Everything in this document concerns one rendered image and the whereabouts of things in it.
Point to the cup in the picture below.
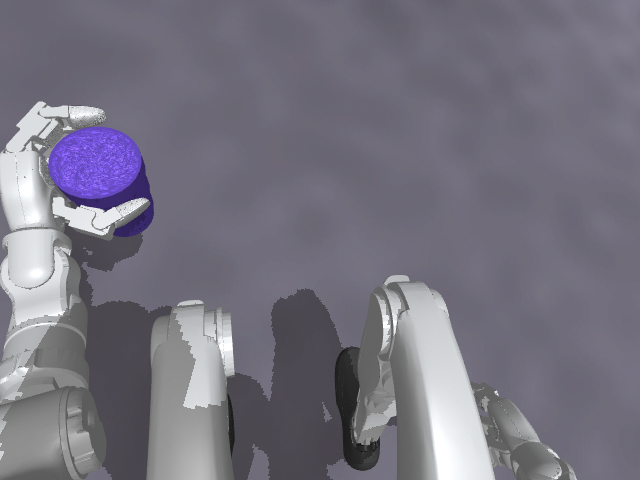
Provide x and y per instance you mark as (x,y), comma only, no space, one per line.
(103,168)

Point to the left robot arm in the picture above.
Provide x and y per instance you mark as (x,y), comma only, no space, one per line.
(49,425)

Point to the right robot hand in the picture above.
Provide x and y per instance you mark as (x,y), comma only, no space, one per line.
(507,427)

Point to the left robot hand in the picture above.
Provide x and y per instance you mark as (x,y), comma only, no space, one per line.
(29,196)

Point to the right robot arm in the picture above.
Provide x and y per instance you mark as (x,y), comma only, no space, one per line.
(537,461)

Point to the right robot foot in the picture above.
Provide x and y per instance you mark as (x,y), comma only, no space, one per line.
(358,456)

